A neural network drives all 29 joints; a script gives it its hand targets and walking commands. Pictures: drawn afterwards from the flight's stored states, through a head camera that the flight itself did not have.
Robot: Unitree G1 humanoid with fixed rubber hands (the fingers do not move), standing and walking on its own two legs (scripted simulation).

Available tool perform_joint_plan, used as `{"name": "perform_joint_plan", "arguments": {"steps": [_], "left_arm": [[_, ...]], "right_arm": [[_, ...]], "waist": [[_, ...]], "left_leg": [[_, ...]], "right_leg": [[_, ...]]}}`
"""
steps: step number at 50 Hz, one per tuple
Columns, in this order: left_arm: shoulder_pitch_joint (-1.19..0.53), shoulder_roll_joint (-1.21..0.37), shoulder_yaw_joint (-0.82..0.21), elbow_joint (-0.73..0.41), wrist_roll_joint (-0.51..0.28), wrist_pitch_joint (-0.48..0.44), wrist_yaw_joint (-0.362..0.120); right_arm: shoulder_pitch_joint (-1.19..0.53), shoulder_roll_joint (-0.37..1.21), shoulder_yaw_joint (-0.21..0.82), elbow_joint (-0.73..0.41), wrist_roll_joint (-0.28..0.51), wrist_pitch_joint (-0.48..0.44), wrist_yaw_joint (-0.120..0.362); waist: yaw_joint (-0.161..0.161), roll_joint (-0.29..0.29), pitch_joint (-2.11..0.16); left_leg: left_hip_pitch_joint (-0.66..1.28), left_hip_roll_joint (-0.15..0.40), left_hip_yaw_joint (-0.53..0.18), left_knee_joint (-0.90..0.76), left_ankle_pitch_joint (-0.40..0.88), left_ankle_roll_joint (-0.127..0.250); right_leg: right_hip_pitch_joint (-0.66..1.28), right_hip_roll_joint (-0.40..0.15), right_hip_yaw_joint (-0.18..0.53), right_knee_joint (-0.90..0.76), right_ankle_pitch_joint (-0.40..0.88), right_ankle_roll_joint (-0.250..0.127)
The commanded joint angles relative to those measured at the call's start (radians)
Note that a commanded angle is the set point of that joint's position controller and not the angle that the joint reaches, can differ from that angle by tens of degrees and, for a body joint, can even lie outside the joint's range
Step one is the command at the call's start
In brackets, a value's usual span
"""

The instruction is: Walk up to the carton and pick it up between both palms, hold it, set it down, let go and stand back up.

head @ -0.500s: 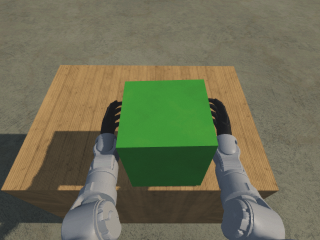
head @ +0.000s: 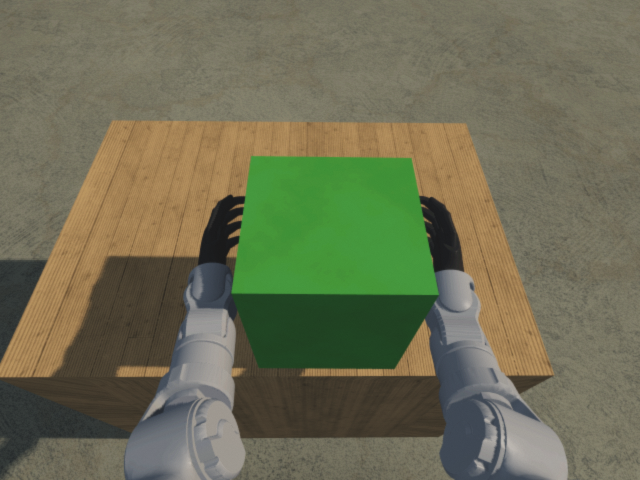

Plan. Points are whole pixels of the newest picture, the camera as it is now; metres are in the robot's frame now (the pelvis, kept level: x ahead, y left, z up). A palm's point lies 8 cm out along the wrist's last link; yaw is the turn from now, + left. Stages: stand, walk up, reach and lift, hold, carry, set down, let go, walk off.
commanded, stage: set down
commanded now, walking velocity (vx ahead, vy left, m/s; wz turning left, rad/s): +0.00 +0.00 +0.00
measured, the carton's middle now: (329, 271) +0.38 +0.02 -0.01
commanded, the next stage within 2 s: none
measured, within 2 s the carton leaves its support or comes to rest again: neither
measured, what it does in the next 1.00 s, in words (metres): stands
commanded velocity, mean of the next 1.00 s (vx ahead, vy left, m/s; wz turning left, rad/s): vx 0.00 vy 0.00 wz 0.00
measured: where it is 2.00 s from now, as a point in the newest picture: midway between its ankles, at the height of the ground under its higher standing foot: outside the picture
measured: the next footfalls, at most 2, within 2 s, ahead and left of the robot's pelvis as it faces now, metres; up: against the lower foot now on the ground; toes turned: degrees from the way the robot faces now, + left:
none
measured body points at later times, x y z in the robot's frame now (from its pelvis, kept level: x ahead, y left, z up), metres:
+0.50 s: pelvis -0.01 +0.01 -0.02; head +0.06 +0.02 +0.43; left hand +0.42 +0.19 +0.02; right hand +0.42 -0.13 +0.02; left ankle +0.01 +0.13 -0.75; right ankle -0.03 -0.11 -0.75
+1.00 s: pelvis -0.02 +0.01 -0.03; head +0.05 +0.00 +0.42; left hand +0.37 +0.22 -0.01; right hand +0.39 -0.19 -0.01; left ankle +0.01 +0.13 -0.75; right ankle -0.03 -0.11 -0.75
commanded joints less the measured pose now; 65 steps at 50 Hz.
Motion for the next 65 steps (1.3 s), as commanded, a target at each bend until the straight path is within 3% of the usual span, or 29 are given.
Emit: {"name": "perform_joint_plan", "arguments": {"steps": [1, 7, 10, 13, 16, 19, 24, 26, 32, 34, 38, 44, 46, 49, 50, 51, 55, 56, 58, 60, 62, 63, 65], "left_arm": [[-0.441, -0.314, -0.192, -0.003, 0.041, -0.026, -0.042], [-0.416, -0.281, -0.160, -0.020, 0.056, -0.023, -0.028], [-0.397, -0.135, -0.147, -0.011, 0.022, -0.027, 0.010], [-0.433, 0.127, -0.147, 0.002, -0.082, -0.050, 0.095], [-0.539, 0.251, -0.219, 0.049, -0.245, -0.090, 0.167], [-0.581, 0.273, -0.284, 0.176, -0.344, -0.140, 0.169], [-0.581, 0.291, -0.362, 0.356, -0.429, -0.193, 0.138], [-0.585, 0.313, -0.383, 0.363, -0.455, -0.215, 0.135], [-0.590, 0.361, -0.446, 0.372, -0.531, -0.249, 0.123], [-0.565, 0.378, -0.455, 0.400, -0.561, -0.255, 0.112], [-0.521, 0.397, -0.499, 0.312, -0.621, -0.271, 0.091], [-0.367, 0.399, -0.515, 0.199, -0.630, -0.253, 0.043], [-0.351, 0.405, -0.514, 0.161, -0.632, -0.253, 0.037], [-0.303, 0.413, -0.518, 0.101, -0.631, -0.252, 0.032], [-0.259, 0.406, -0.515, 0.081, -0.629, -0.252, 0.029], [-0.346, 0.431, -0.507, 0.097, -0.635, -0.251, 0.032], [-0.247, 0.431, -0.509, 0.066, -0.636, -0.254, 0.038], [-0.311, 0.438, -0.513, 0.099, -0.642, -0.253, 0.037], [-0.225, 0.428, -0.512, 0.091, -0.638, -0.249, 0.035], [-0.261, 0.439, -0.504, 0.107, -0.636, -0.251, 0.034], [-0.102, 0.408, -0.504, 0.047, -0.614, -0.250, 0.034], [-0.158, 0.415, -0.505, 0.058, -0.612, -0.243, 0.034], [-0.104, 0.396, -0.510, 0.061, -0.603, -0.230, 0.032]], "right_arm": [[-0.444, 0.366, 0.224, 0.028, -0.072, 0.000, 0.088], [-0.430, 0.324, 0.204, 0.031, -0.063, 0.006, 0.088], [-0.409, 0.156, 0.188, 0.046, -0.011, 0.005, 0.057], [-0.450, -0.127, 0.201, 0.072, 0.138, -0.004, -0.008], [-0.559, -0.222, 0.341, 0.067, 0.333, 0.005, -0.061], [-0.599, -0.229, 0.429, 0.134, 0.436, 0.018, -0.079], [-0.599, -0.305, 0.506, 0.276, 0.566, 0.008, -0.079], [-0.614, -0.365, 0.529, 0.287, 0.607, -0.019, -0.074], [-0.641, -0.464, 0.596, 0.324, 0.701, -0.053, -0.049], [-0.637, -0.468, 0.652, 0.324, 0.746, -0.053, -0.038], [-0.587, -0.479, 0.734, 0.268, 0.832, -0.060, -0.016], [-0.461, -0.493, 0.772, 0.189, 0.857, -0.075, -0.007], [-0.440, -0.490, 0.768, 0.152, 0.859, -0.072, -0.005], [-0.378, -0.497, 0.731, 0.085, 0.833, -0.075, -0.004], [-0.342, -0.490, 0.733, 0.054, 0.832, -0.076, -0.003], [-0.415, -0.501, 0.699, 0.046, 0.815, -0.064, -0.005], [-0.305, -0.474, 0.684, -0.009, 0.786, -0.055, -0.009], [-0.361, -0.473, 0.668, -0.002, 0.775, -0.044, -0.012], [-0.282, -0.456, 0.679, -0.019, 0.777, -0.042, -0.014], [-0.306, -0.448, 0.663, -0.007, 0.766, -0.035, -0.017], [-0.160, -0.425, 0.687, -0.027, 0.781, -0.053, -0.018], [-0.212, -0.438, 0.668, -0.015, 0.774, -0.050, -0.018], [-0.166, -0.430, 0.668, 0.001, 0.767, -0.048, -0.016]], "waist": [[0.012, -0.006, -0.384], [0.028, 0.014, -0.386], [0.022, 0.024, -0.415], [0.021, 0.042, -0.509], [0.028, 0.041, -0.672], [0.006, 0.035, -0.760], [-0.014, 0.098, -0.764], [-0.013, 0.109, -0.810], [-0.028, 0.102, -0.826], [-0.013, 0.071, -0.806], [-0.001, 0.073, -0.840], [-0.030, 0.054, -0.799], [-0.026, 0.059, -0.770], [-0.049, 0.047, -0.760], [-0.044, 0.046, -0.754], [-0.047, 0.040, -0.747], [-0.045, 0.020, -0.695], [-0.047, 0.021, -0.670], [-0.034, 0.011, -0.639], [-0.032, 0.011, -0.619], [-0.019, 0.030, -0.596], [-0.025, 0.047, -0.582], [-0.032, 0.030, -0.509]], "left_leg": [[0.155, -0.041, 0.097, 0.010, 0.180, 0.021], [0.185, -0.045, 0.102, 0.026, 0.232, 0.018], [0.186, -0.042, 0.102, 0.048, 0.255, 0.011], [0.152, -0.035, 0.086, 0.088, 0.260, -0.009], [0.026, -0.046, 0.072, 0.171, 0.256, -0.021], [-0.033, -0.050, 0.047, 0.234, 0.276, -0.033], [0.029, -0.034, 0.014, 0.318, 0.364, -0.066], [0.079, -0.027, 0.001, 0.350, 0.450, -0.084], [0.098, -0.023, -0.019, 0.387, 0.481, -0.087], [0.057, -0.028, -0.018, 0.396, 0.475, -0.077], [0.057, -0.029, -0.023, 0.416, 0.497, -0.078], [0.036, -0.047, -0.036, 0.405, 0.443, -0.060], [0.021, -0.051, -0.039, 0.389, 0.399, -0.054], [0.036, -0.055, -0.046, 0.368, 0.343, -0.043], [0.046, -0.057, -0.044, 0.364, 0.345, -0.039], [0.011, -0.061, -0.041, 0.354, 0.279, -0.033], [0.023, -0.067, -0.039, 0.322, 0.216, -0.018], [-0.014, -0.070, -0.039, 0.317, 0.165, -0.013], [0.011, -0.072, -0.037, 0.302, 0.174, -0.012], [-0.008, -0.076, -0.034, 0.289, 0.135, -0.010], [0.066, -0.075, -0.041, 0.283, 0.219, -0.022], [0.064, -0.076, -0.041, 0.278, 0.198, -0.025], [0.085, -0.072, -0.045, 0.261, 0.187, -0.022]], "right_leg": [[0.121, 0.012, -0.051, -0.009, 0.232, 0.047], [0.104, 0.017, -0.051, -0.007, 0.236, 0.041], [0.087, 0.024, -0.044, 0.006, 0.259, 0.037], [0.061, 0.035, -0.029, 0.027, 0.268, 0.024], [0.048, 0.044, 0.013, 0.100, 0.342, 0.015], [0.000, 0.038, 0.028, 0.156, 0.382, 0.013], [-0.183, 0.051, 0.008, 0.187, 0.320, 0.007], [-0.229, 0.062, -0.006, 0.198, 0.332, 0.004], [-0.318, 0.068, -0.021, 0.216, 0.287, 0.003], [-0.317, 0.061, -0.013, 0.226, 0.285, 0.009], [-0.331, 0.056, -0.011, 0.243, 0.281, 0.014], [-0.276, 0.048, -0.007, 0.254, 0.353, 0.030], [-0.277, 0.046, -0.007, 0.245, 0.305, 0.027], [-0.244, 0.048, -0.007, 0.231, 0.279, 0.023], [-0.224, 0.047, -0.004, 0.230, 0.292, 0.020], [-0.242, 0.045, 0.000, 0.225, 0.211, 0.022], [-0.193, 0.037, 0.011, 0.213, 0.187, 0.020], [-0.212, 0.033, 0.013, 0.212, 0.136, 0.021], [-0.173, 0.030, 0.019, 0.203, 0.153, 0.020], [-0.165, 0.027, 0.020, 0.201, 0.115, 0.017], [-0.118, 0.031, 0.024, 0.187, 0.186, 0.011], [-0.143, 0.032, 0.023, 0.177, 0.148, 0.011], [-0.137, 0.031, 0.022, 0.158, 0.121, 0.009]]}}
